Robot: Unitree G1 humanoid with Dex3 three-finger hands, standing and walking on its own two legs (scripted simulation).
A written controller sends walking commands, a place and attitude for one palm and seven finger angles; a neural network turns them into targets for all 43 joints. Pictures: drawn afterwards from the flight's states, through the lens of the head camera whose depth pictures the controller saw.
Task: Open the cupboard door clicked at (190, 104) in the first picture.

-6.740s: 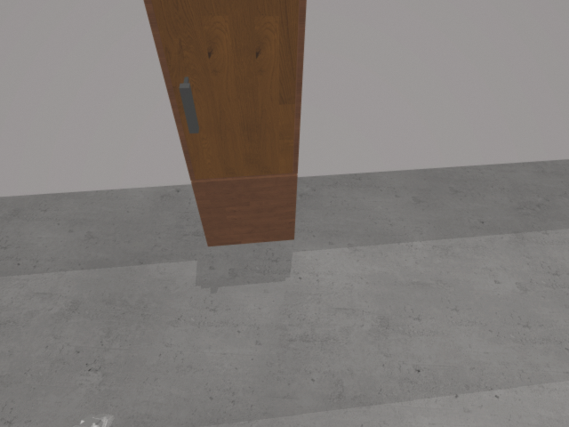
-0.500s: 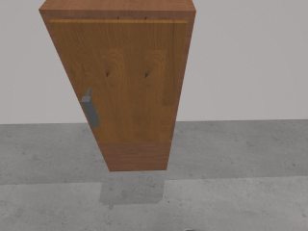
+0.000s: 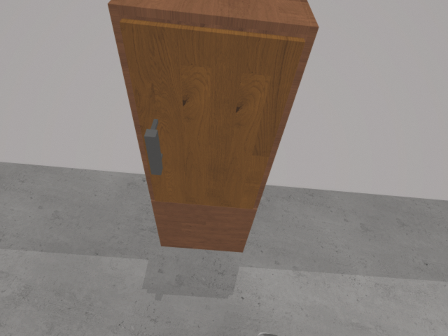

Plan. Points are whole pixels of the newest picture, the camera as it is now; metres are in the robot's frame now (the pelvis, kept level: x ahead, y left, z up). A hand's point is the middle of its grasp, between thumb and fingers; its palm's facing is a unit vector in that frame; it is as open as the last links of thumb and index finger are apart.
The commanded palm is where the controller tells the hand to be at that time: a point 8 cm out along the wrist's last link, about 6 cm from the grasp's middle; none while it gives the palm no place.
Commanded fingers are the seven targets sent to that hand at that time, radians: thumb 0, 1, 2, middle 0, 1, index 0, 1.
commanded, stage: come to a stop and stand still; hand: left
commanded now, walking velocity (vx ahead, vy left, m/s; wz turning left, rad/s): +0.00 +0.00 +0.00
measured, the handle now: (156, 147) +0.54 +0.22 -0.04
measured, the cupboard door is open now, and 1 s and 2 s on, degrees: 0 0 0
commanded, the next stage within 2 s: look again from close up in 0.50 s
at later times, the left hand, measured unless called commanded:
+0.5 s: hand out of the picture -0.02 +0.16 -0.17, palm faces -0.01 -0.98 -0.18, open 7.3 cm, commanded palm none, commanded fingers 0.00 0.90 0.90 -0.20 -0.30 -0.20 -0.30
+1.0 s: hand out of the picture +0.01 +0.18 -0.17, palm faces -0.02 -0.98 -0.18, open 7.3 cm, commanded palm none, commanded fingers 0.00 0.90 0.90 -0.20 -0.30 -0.20 -0.30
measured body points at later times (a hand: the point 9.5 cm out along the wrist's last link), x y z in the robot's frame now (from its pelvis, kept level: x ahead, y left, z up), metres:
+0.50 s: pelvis -0.02 +0.00 +0.00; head -0.01 +0.00 +0.45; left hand -0.02 +0.21 -0.16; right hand -0.03 -0.23 -0.16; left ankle +0.01 +0.09 -0.73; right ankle -0.05 -0.10 -0.73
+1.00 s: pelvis +0.00 +0.01 +0.01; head +0.02 +0.02 +0.46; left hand +0.01 +0.23 -0.16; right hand +0.01 -0.22 -0.15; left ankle +0.01 +0.09 -0.73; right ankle -0.05 -0.10 -0.73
